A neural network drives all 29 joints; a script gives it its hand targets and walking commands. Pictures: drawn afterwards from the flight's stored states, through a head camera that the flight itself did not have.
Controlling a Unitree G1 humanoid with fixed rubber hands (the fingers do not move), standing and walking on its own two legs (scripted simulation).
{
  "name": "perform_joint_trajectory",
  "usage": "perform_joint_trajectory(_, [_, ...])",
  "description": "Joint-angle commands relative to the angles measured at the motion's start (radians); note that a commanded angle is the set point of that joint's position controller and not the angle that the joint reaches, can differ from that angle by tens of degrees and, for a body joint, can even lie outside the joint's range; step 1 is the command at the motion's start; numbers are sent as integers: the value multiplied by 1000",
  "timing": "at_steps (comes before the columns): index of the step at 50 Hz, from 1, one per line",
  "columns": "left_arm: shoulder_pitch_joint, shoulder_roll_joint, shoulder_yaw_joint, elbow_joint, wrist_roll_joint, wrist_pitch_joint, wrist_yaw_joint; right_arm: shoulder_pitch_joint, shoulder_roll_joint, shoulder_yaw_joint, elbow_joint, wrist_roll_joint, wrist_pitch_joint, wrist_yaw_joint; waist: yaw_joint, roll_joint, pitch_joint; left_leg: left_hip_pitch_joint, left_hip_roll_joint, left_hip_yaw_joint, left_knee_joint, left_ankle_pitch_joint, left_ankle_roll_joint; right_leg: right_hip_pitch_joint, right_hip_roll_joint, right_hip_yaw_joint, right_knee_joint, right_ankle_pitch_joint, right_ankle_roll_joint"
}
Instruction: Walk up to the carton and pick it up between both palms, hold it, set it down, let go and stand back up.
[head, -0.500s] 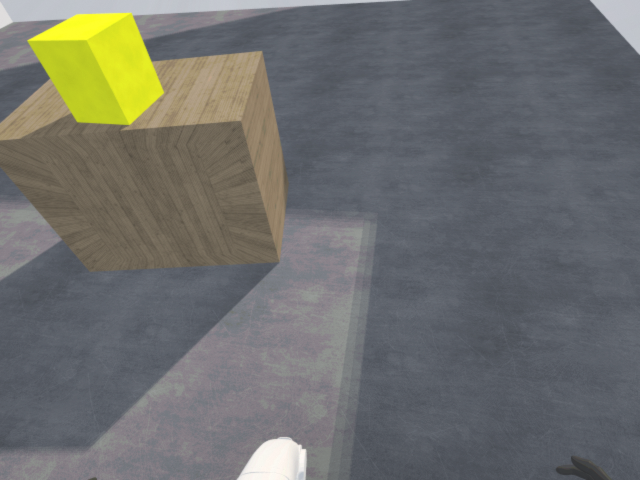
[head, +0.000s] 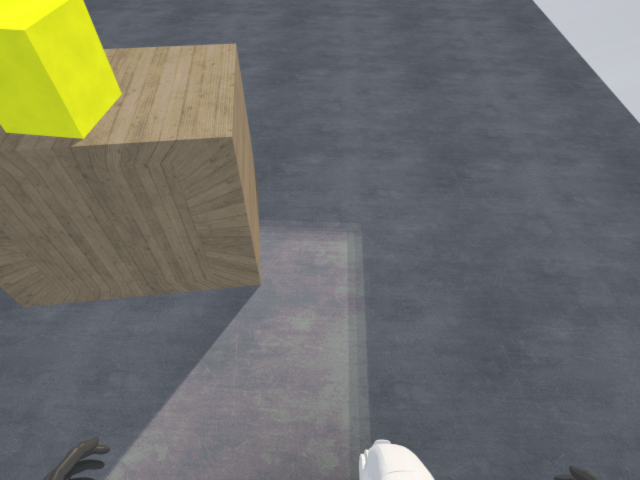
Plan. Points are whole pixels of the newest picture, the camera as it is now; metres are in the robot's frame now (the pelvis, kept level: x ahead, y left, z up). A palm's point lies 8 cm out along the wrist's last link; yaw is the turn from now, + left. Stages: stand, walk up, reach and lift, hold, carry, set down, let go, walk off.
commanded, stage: walk up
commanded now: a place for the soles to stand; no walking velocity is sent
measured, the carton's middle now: (41, 65) +1.00 +0.63 +0.03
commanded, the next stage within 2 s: none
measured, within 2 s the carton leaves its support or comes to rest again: neither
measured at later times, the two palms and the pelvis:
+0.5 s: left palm out of the picture +0.23 +0.51 -0.06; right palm (422, 344) +0.32 -0.16 -0.09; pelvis +0.17 +0.15 -0.03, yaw +2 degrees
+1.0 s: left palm out of the picture +0.38 +0.64 -0.03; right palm (330, 295) +0.42 -0.03 -0.09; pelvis +0.30 +0.30 -0.01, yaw +2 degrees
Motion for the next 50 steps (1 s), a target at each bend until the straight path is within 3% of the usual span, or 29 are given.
perform_joint_trajectory(1, [12,185,89,-65,-5,-24,3,-36,-172,-48,-97,-6,-10,7,24,124,-26,-108,235,-304,-353,-254,100,172,3,13,-175,122,-13])
perform_joint_trajectory(4, [67,209,107,-34,-8,-29,14,-52,-167,-37,-94,-11,-2,16,94,70,-17,-277,186,-217,-201,-288,40,443,21,20,-321,147,-27])
perform_joint_trajectory(5, [115,233,119,-24,-2,-30,25,-42,-154,-30,-94,-15,-3,18,133,29,-40,-357,150,-176,-77,-257,5,553,-33,109,-374,56,-50])
perform_joint_trajectory(6, [181,288,142,-19,16,-34,37,-37,-121,-22,-112,-17,-11,18,177,-121,-91,-457,73,-99,190,-236,-43,640,-246,430,-484,-204,-126])
perform_joint_trajectory(7, [184,335,152,-45,40,-34,54,-43,-169,-46,-128,-24,1,16,176,-172,-62,-543,-13,-125,460,-321,-61,565,-465,838,-650,-345,-261])
perform_joint_trajectory(8, [161,309,148,-48,34,-35,67,-81,-263,-82,-136,-40,26,9,159,-43,17,-548,57,-258,555,-274,-47,478,-506,832,-656,-315,-287])
perform_joint_trajectory(9, [131,307,137,-69,23,-39,67,-64,-251,-84,-128,-25,25,11,127,8,35,-550,49,-264,580,-241,-59,455,-461,705,-646,-214,-272])
perform_joint_trajectory(12, [60,308,125,-87,30,-56,54,-8,-197,-79,-106,-14,15,24,67,-81,19,-420,81,-286,538,-105,-64,336,-330,395,-568,65,-200])
perform_joint_trajectory(15, [53,296,116,-101,36,-71,43,-13,-149,-62,-100,-11,21,39,79,-178,16,-369,77,-239,454,-22,-80,277,-267,225,-518,268,-195])
perform_joint_trajectory(18, [33,309,120,-113,39,-67,40,-60,-122,-46,-111,4,19,51,88,-225,13,-227,89,-154,226,50,-60,194,-212,103,-465,256,-156])
perform_joint_trajectory(21, [-12,338,124,-125,35,-48,42,-14,-148,-68,-98,13,19,54,37,-207,-42,35,42,-63,113,74,-34,73,-227,73,-410,64,-125])
perform_joint_trajectory(22, [-10,325,118,-127,35,-36,40,32,-170,-83,-78,14,16,50,6,-127,-58,142,18,-58,72,61,-32,12,-210,43,-312,2,-103])
perform_joint_trajectory(23, [29,279,100,-126,35,-27,34,100,-213,-103,-47,10,7,42,-30,29,-122,266,-21,-71,32,-2,-21,-20,-161,-11,-93,26,-73])
perform_joint_trajectory(24, [70,197,73,-136,22,-27,25,150,-283,-124,-46,-3,-3,27,-69,243,-184,302,103,-290,-83,-114,33,-85,-96,-70,187,4,-25])
perform_joint_trajectory(25, [24,208,75,-188,-7,-25,29,146,-351,-130,-67,1,-3,15,-77,382,-186,260,279,-689,-304,-169,166,-209,44,9,328,-276,2])
perform_joint_trajectory(26, [-35,254,102,-195,-6,-13,41,124,-358,-133,-84,21,-2,10,-79,258,-157,158,363,-803,-377,-309,229,-207,15,134,404,-295,-12])
perform_joint_trajectory(27, [-63,269,108,-184,-11,-12,38,72,-342,-125,-102,23,3,4,-60,124,-112,104,332,-700,-366,-343,220,-218,-7,164,434,-234,-12])
perform_joint_trajectory(29, [49,256,108,-122,-16,-24,34,-19,-304,-113,-105,13,4,-20,13,193,-99,87,271,-534,-271,-163,185,-156,-64,120,345,-151,-15])
perform_joint_trajectory(33, [97,219,89,-62,-5,-24,38,-75,-201,-67,-109,-1,11,-14,23,206,-77,-94,255,-392,-224,60,182,80,-41,36,17,-118,-8])
perform_joint_trajectory(35, [167,194,89,-40,-5,-35,40,-120,-179,-48,-115,-1,18,-4,84,172,-91,-227,198,-301,-114,25,143,317,-14,9,-214,95,-29])
perform_joint_trajectory(36, [202,211,100,-22,-2,-39,44,-132,-151,-34,-124,-6,23,0,114,127,-105,-316,153,-259,-20,-117,99,440,-22,54,-311,153,-22])
perform_joint_trajectory(37, [232,259,119,-23,11,-39,48,-122,-112,-22,-133,-7,22,5,144,-32,-115,-447,78,-187,150,-261,38,536,-127,259,-421,-40,-40])
perform_joint_trajectory(38, [239,337,143,-50,38,-41,55,-123,-98,-19,-163,-9,24,2,161,-189,-100,-532,-6,-171,421,-278,-25,480,-411,700,-625,-404,-133])
perform_joint_trajectory(39, [163,373,148,-88,45,-36,74,-145,-215,-70,-164,-17,47,-1,162,-71,-18,-563,5,-278,535,-272,-34,370,-500,832,-709,-575,-202])
perform_joint_trajectory(40, [126,353,143,-98,33,-36,78,-156,-251,-85,-163,-10,54,6,140,1,47,-581,32,-314,583,-237,-42,343,-487,738,-691,-516,-228])
perform_joint_trajectory(41, [107,332,134,-99,28,-43,76,-136,-233,-88,-149,-4,51,14,113,-7,78,-563,45,-322,610,-181,-50,327,-440,611,-649,-377,-223])
perform_joint_trajectory(43, [61,307,119,-102,32,-57,65,-78,-209,-89,-113,-6,35,21,76,-74,55,-467,50,-326,583,-120,-66,295,-352,422,-579,-92,-191])
perform_joint_trajectory(46, [63,302,116,-102,40,-69,54,-58,-159,-74,-96,-6,31,33,85,-168,26,-400,48,-275,505,-61,-85,287,-296,225,-502,228,-185])
perform_joint_trajectory(50, [31,319,124,-119,40,-57,50,-96,-138,-57,-102,11,28,49,91,-249,-8,-176,63,-122,199,-17,-56,205,-232,60,-424,249,-138])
